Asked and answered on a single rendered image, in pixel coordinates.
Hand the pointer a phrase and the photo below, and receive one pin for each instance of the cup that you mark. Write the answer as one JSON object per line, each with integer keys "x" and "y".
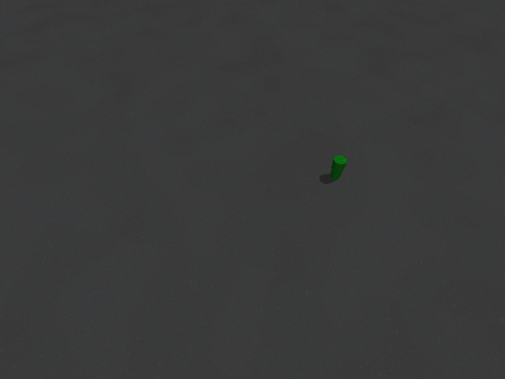
{"x": 339, "y": 162}

